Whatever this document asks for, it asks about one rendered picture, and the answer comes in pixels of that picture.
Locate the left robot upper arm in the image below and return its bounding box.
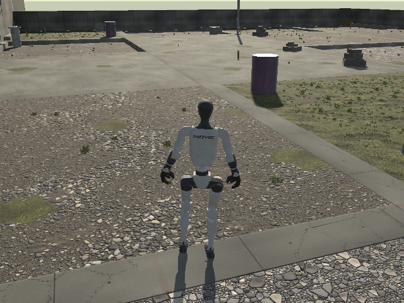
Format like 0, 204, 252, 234
171, 126, 191, 160

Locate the robot left foot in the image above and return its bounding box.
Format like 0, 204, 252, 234
179, 241, 188, 253

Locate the left robot thigh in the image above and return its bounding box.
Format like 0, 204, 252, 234
181, 175, 193, 212

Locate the robot right forearm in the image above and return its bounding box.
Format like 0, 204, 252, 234
228, 154, 239, 177

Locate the robot right hand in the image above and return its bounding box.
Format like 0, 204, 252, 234
226, 175, 241, 189

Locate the right robot upper arm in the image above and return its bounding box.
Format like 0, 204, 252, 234
218, 128, 234, 163

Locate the robot left forearm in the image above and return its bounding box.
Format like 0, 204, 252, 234
162, 150, 176, 172

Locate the robot left hand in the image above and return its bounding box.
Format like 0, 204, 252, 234
160, 169, 174, 184

